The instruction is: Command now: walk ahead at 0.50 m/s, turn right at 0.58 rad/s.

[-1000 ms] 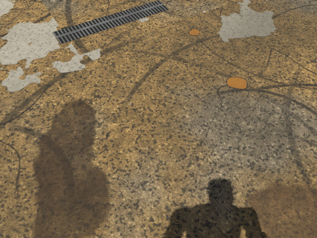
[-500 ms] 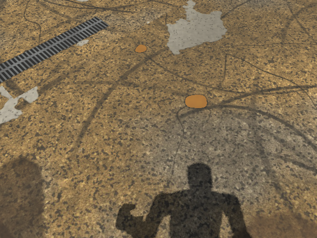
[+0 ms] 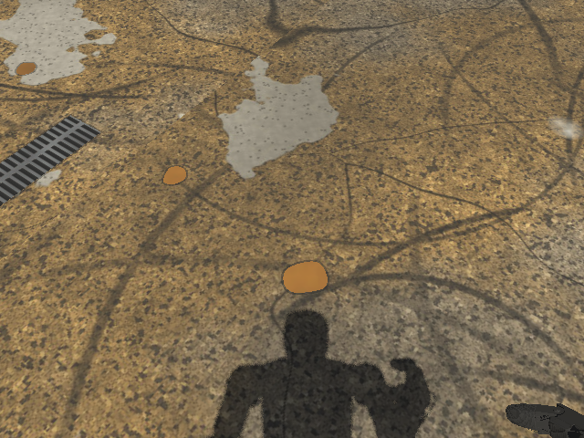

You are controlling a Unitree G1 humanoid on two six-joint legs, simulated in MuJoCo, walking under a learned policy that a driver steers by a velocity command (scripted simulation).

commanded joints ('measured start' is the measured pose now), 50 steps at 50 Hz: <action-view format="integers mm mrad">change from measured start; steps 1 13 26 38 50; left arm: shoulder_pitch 4 -187 -211 -316 -334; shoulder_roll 145 34 79 114 98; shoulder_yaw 15 6 -6 26 47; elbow -104 -215 -201 -121 -86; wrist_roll -12 11 47 40 33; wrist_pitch -22 28 14 40 58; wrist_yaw -1 -31 -37 32 47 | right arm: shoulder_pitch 280 117 180 174 167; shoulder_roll -145 -174 -149 -114 -179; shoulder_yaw -50 -53 -11 -30 -43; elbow -6 20 78 32 -44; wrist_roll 11 9 38 19 15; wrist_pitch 11 60 127 187 128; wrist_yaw -8 -38 -7 -35 -43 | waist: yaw -152 -77 -52 -74 -59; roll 184 127 -53 -109 146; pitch -182 -44 -200 -95 -69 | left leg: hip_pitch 708 332 -66 85 343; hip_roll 426 271 151 120 256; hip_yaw -613 106 -59 54 -290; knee -206 -263 543 335 -187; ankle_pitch -353 517 -544 -308 252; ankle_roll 201 159 -82 -47 184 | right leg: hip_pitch -627 -378 137 -43 -480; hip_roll -88 -166 -393 -411 -94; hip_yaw -18 -202 46 -156 -134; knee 495 -9 -426 -527 341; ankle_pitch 2 460 806 415 154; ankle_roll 19 68 -221 -182 103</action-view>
